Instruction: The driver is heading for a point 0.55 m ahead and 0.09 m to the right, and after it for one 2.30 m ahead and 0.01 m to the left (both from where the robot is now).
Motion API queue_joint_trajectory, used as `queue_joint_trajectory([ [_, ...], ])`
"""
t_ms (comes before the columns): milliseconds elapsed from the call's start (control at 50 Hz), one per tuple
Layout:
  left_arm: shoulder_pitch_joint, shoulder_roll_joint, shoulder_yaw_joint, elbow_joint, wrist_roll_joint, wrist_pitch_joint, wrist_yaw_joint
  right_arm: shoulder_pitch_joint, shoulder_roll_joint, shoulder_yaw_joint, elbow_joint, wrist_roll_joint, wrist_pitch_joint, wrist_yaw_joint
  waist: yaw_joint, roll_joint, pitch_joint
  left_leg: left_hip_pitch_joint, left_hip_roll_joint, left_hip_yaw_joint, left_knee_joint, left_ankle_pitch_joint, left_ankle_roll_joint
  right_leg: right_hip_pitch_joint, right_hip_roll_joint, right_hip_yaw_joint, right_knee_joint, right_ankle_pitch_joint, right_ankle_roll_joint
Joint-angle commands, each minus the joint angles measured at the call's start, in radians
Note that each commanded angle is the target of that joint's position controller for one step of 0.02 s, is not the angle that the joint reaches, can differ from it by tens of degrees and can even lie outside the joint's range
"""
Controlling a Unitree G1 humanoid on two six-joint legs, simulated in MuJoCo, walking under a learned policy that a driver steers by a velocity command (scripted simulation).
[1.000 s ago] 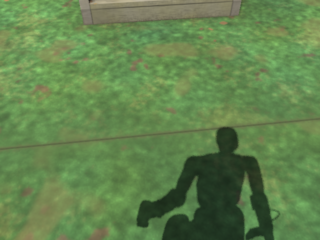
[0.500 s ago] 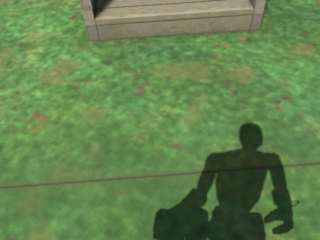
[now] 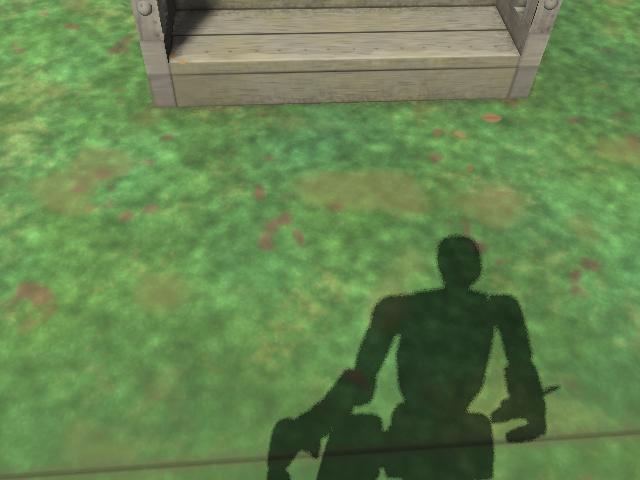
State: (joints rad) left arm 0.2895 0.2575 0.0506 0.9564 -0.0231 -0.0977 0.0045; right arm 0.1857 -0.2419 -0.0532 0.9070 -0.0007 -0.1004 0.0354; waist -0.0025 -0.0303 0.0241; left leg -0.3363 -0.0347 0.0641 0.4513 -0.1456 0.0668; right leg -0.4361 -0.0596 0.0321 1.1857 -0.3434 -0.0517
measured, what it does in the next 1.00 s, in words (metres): walks ahead: right foot, then left foot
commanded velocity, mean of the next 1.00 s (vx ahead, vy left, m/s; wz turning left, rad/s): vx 0.38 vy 0.00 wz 0.00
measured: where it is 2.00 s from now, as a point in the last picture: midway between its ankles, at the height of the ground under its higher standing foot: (353, 458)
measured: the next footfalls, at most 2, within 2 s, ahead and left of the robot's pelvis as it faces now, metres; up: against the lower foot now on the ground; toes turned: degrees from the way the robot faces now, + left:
right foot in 0.42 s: +0.41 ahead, -0.16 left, +0.00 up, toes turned -3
left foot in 0.88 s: +0.61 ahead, +0.06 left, +0.00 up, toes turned +1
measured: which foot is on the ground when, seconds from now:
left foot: down 0.00-0.44, up 0.46-0.86, down 0.88-1.00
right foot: up 0.00-0.40, down 0.42-0.90, up 0.92-1.00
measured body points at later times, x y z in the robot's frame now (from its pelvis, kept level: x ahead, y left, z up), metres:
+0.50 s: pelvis +0.28 -0.06 -0.01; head +0.31 -0.07 +0.44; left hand +0.45 +0.19 -0.12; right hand +0.26 -0.33 -0.16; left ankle +0.11 +0.08 -0.66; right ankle +0.37 -0.15 -0.74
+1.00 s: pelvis +0.47 -0.04 -0.01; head +0.49 -0.03 +0.44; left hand +0.52 +0.22 -0.16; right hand +0.60 -0.29 -0.13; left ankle +0.57 +0.06 -0.74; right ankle +0.39 -0.16 -0.71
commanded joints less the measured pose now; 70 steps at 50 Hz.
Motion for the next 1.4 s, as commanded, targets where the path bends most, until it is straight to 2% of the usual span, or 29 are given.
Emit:
queue_joint_trajectory([
  [20, 0.054, 0.051, 0.023, -0.046, 0.005, 0.011, 0.010, 0.022, -0.081, -0.013, -0.024, -0.007, -0.016, 0.002, 0.023, 0.116, -0.063, 0.145, 0.251, -0.278, -0.290, 0.101, 0.164, -0.139, -0.092, 0.035, -0.029, 0.088, 0.000],
  [120, -0.105, 0.053, 0.030, -0.103, 0.019, 0.021, 0.013, 0.110, -0.131, -0.024, 0.015, -0.002, -0.011, -0.029, -0.002, 0.079, -0.002, 0.183, 0.249, -0.203, -0.337, 0.189, 0.167, -0.282, -0.102, 0.023, -0.263, 0.296, 0.042],
  [200, -0.236, 0.031, 0.021, -0.137, 0.013, 0.012, -0.001, 0.166, -0.141, -0.022, 0.036, 0.008, -0.002, -0.039, -0.042, 0.087, 0.024, 0.219, 0.222, -0.141, -0.345, 0.170, 0.134, -0.255, -0.066, -0.011, -0.488, 0.447, 0.043],
  [300, -0.368, 0.033, 0.010, -0.186, 0.002, 0.002, -0.029, 0.243, -0.152, -0.028, 0.080, 0.015, 0.016, -0.043, -0.082, 0.088, 0.068, 0.360, 0.274, -0.140, -0.294, 0.169, 0.131, -0.275, -0.037, -0.025, -0.625, 0.396, 0.027],
  [360, -0.350, 0.059, 0.015, -0.197, 0.000, -0.008, -0.044, 0.229, -0.168, -0.038, 0.088, 0.020, 0.029, -0.049, -0.047, 0.108, 0.051, 0.422, 0.308, -0.147, -0.219, 0.287, 0.110, -0.204, -0.014, -0.036, -0.671, 0.294, -0.011],
  [400, -0.175, 0.111, 0.044, -0.149, 0.005, -0.012, -0.041, 0.181, -0.173, -0.039, 0.077, 0.021, 0.037, -0.050, 0.055, 0.118, -0.054, 0.396, 0.262, -0.100, -0.024, 0.583, 0.076, 0.064, 0.050, -0.090, -0.703, 0.275, -0.051],
  [420, 0.009, 0.167, 0.070, -0.094, 0.010, -0.011, -0.033, 0.174, -0.143, -0.027, 0.065, 0.014, 0.039, -0.049, 0.126, 0.086, -0.175, 0.272, 0.204, -0.059, 0.202, 0.554, 0.044, 0.341, 0.016, -0.049, -0.678, 0.302, -0.090],
  [440, 0.161, 0.270, 0.094, -0.068, 0.031, -0.008, -0.025, 0.265, -0.052, 0.002, 0.043, -0.001, 0.026, -0.043, 0.118, -0.118, -0.343, -0.096, 0.075, -0.008, 0.603, 0.170, -0.021, 0.750, -0.247, 0.337, -0.687, 0.248, -0.223],
  [460, 0.181, 0.234, 0.080, -0.056, 0.019, -0.004, -0.030, 0.289, -0.020, 0.015, 0.057, 0.011, 0.000, -0.034, 0.109, -0.253, -0.435, -0.316, -0.029, -0.118, 0.821, -0.412, -0.039, 0.867, -0.357, 0.703, -0.865, 0.120, -0.308],
  [480, 0.109, 0.167, 0.057, -0.068, 0.011, -0.006, -0.030, 0.206, -0.124, -0.012, 0.041, 0.038, -0.020, -0.029, 0.110, -0.169, -0.307, -0.417, 0.042, -0.183, 0.910, -0.388, -0.015, 0.766, -0.319, 0.608, -0.885, 0.051, -0.253],
  [500, 0.022, 0.127, 0.045, -0.091, 0.014, -0.005, -0.027, 0.122, -0.143, -0.015, 0.016, 0.049, -0.028, -0.029, 0.090, -0.108, -0.196, -0.432, 0.096, -0.154, 0.894, -0.299, 0.000, 0.618, -0.282, 0.457, -0.900, 0.088, -0.212],
  [520, -0.051, 0.100, 0.034, -0.101, 0.021, -0.006, -0.031, 0.083, -0.132, -0.018, 0.011, 0.040, -0.025, -0.035, 0.056, -0.032, -0.115, -0.391, 0.140, -0.132, 0.826, -0.216, -0.001, 0.459, -0.240, 0.347, -0.939, 0.167, -0.191],
  [560, -0.100, 0.061, 0.022, -0.099, 0.034, -0.012, -0.037, 0.109, -0.101, -0.027, 0.021, 0.023, 0.003, -0.043, -0.003, -0.050, -0.065, -0.275, 0.184, -0.138, 0.724, -0.135, -0.005, 0.295, -0.181, 0.229, -1.002, 0.237, -0.167],
  [620, -0.072, 0.094, 0.026, -0.070, 0.039, -0.020, -0.029, 0.124, -0.070, -0.028, 0.024, 0.010, 0.029, -0.054, -0.038, -0.030, -0.033, -0.240, 0.170, -0.111, 0.636, -0.096, -0.043, 0.222, -0.165, 0.103, -1.007, 0.656, -0.188],
  [660, -0.061, 0.105, 0.026, -0.057, 0.041, -0.013, -0.015, 0.070, -0.062, -0.027, 0.003, -0.002, 0.032, -0.056, -0.036, -0.028, -0.031, -0.255, 0.160, -0.098, 0.507, -0.007, -0.065, 0.225, -0.144, 0.029, -0.988, 0.822, -0.176],
  [740, -0.023, 0.119, 0.022, -0.029, 0.035, 0.005, 0.001, -0.058, -0.036, -0.012, -0.023, 0.000, 0.035, -0.045, 0.010, -0.043, -0.053, -0.145, 0.109, -0.061, 0.226, 0.200, -0.065, 0.236, -0.097, -0.051, -0.967, 0.807, -0.133],
  [840, -0.019, 0.119, 0.024, 0.012, 0.019, 0.028, 0.009, -0.107, -0.078, -0.017, -0.036, -0.006, 0.034, -0.036, 0.014, -0.053, -0.055, -0.109, 0.087, -0.083, 0.093, 0.129, -0.033, 0.350, -0.148, 0.009, -0.864, 0.739, -0.128],
  [880, -0.017, 0.106, 0.020, 0.021, 0.012, 0.036, 0.012, -0.023, -0.115, -0.032, -0.002, -0.018, 0.025, -0.037, -0.029, -0.010, -0.091, 0.044, 0.074, -0.076, -0.050, 0.314, 0.000, 0.355, -0.092, 0.005, -0.744, 0.657, -0.072],
  [900, 0.016, 0.090, 0.015, 0.017, 0.030, 0.031, 0.014, 0.029, -0.175, -0.045, 0.011, -0.027, 0.022, -0.045, -0.020, 0.050, -0.157, 0.200, 0.159, -0.153, -0.010, 0.701, 0.031, 0.294, -0.026, -0.029, -0.635, 0.530, -0.026],
  [920, 0.168, 0.001, -0.008, 0.055, 0.040, 0.026, 0.010, 0.050, -0.179, -0.040, 0.021, -0.031, 0.030, -0.051, 0.048, 0.204, -0.268, 0.452, 0.308, -0.289, 0.063, 0.905, 0.168, 0.114, 0.042, -0.051, -0.489, 0.154, 0.031],
  [940, 0.141, 0.007, -0.012, 0.064, 0.034, 0.037, 0.013, 0.072, -0.095, -0.021, 0.032, -0.018, 0.044, -0.048, 0.000, 0.239, -0.304, 0.441, 0.372, -0.385, 0.016, 0.810, 0.240, 0.074, 0.068, -0.034, -0.387, -0.188, 0.065],
  [960, 0.063, 0.051, -0.002, 0.041, 0.015, 0.056, 0.016, 0.054, -0.065, -0.007, 0.035, -0.012, 0.048, -0.044, -0.009, 0.223, -0.261, 0.376, 0.366, -0.412, -0.042, 0.571, 0.236, 0.024, 0.056, -0.004, -0.319, -0.336, 0.078],
  [980, 0.013, 0.068, 0.004, 0.030, 0.008, 0.077, 0.025, 0.012, -0.086, -0.008, 0.028, -0.015, 0.051, -0.043, -0.007, 0.181, -0.219, 0.304, 0.350, -0.420, -0.088, 0.350, 0.208, -0.001, 0.035, 0.015, -0.276, -0.332, 0.083],
  [1060, 0.014, 0.044, 0.011, 0.056, 0.021, 0.122, 0.046, -0.162, -0.103, -0.011, -0.008, -0.021, 0.066, -0.058, 0.053, 0.172, -0.110, 0.001, 0.260, -0.303, -0.207, -0.060, 0.117, 0.143, 0.006, -0.003, -0.421, -0.133, 0.092],
  [1120, 0.054, 0.016, 0.007, 0.098, 0.033, 0.118, 0.037, -0.150, -0.087, -0.008, 0.017, -0.001, 0.080, -0.064, 0.071, 0.156, -0.110, -0.065, 0.189, -0.205, -0.196, -0.228, 0.066, 0.301, 0.044, -0.064, -0.647, 0.120, 0.064],
  [1160, 0.024, 0.052, 0.008, 0.082, 0.051, 0.121, 0.033, -0.101, -0.072, -0.004, 0.042, 0.002, 0.082, -0.062, 0.042, 0.100, -0.049, -0.080, 0.149, -0.178, -0.174, -0.364, -0.006, 0.280, -0.014, -0.013, -0.754, 0.105, 0.023],
  [1180, 0.005, 0.100, 0.016, 0.084, 0.039, 0.119, 0.035, -0.083, -0.073, -0.009, 0.039, -0.001, 0.084, -0.063, 0.002, 0.017, -0.004, -0.026, 0.096, -0.124, -0.155, -0.323, -0.031, 0.157, -0.020, -0.003, -0.767, -0.059, 0.000],
  [1240, -0.050, 0.060, 0.007, 0.088, 0.037, 0.085, 0.033, -0.079, -0.058, -0.007, 0.054, -0.006, 0.083, -0.073, -0.015, -0.057, 0.018, 0.152, 0.076, -0.087, -0.043, -0.105, -0.032, 0.014, -0.020, 0.018, -0.855, -0.111, 0.025],
  [1400, 0.018, 0.043, -0.001, 0.114, 0.028, 0.067, 0.030, -0.059, -0.060, -0.009, 0.101, 0.001, 0.087, -0.065, 0.007, 0.009, -0.028, 0.173, 0.078, -0.078, 0.009, 0.138, -0.020, 0.141, 0.000, -0.007, -0.797, 0.135, 0.030],
])
Keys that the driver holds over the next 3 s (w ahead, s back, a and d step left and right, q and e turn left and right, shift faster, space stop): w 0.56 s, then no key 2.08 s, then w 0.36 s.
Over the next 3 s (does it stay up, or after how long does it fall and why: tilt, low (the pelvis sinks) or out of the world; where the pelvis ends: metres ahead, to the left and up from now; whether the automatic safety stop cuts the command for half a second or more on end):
stays up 0.61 -0.03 -0.01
